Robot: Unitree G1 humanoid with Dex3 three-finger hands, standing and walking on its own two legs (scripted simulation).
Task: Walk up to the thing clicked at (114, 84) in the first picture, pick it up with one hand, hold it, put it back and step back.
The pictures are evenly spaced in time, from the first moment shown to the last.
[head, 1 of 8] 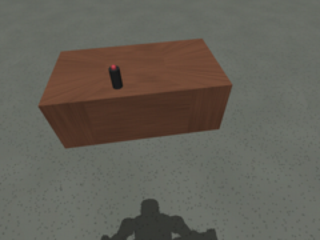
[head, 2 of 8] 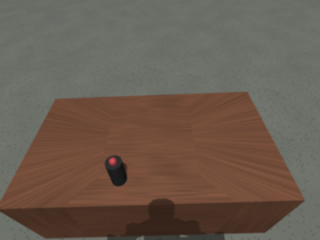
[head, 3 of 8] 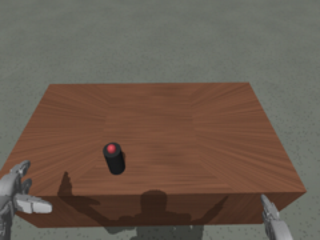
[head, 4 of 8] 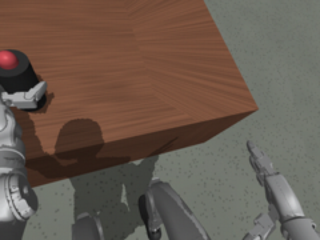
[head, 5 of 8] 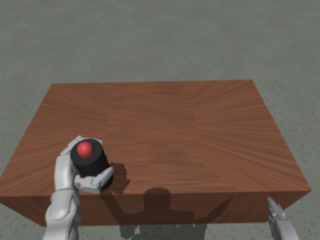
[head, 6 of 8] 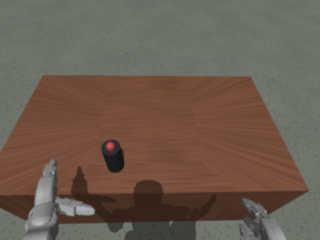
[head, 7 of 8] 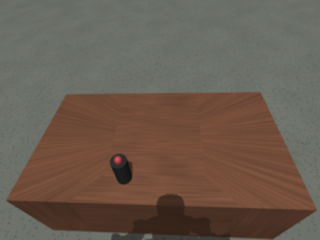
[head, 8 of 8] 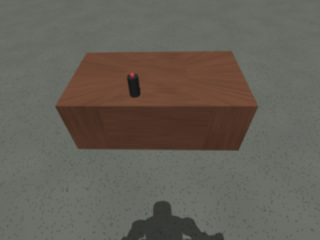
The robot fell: no
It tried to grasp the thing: yes
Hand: left
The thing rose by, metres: 0.29
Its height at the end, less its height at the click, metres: +0.00
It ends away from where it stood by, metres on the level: 0.00
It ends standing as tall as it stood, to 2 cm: yes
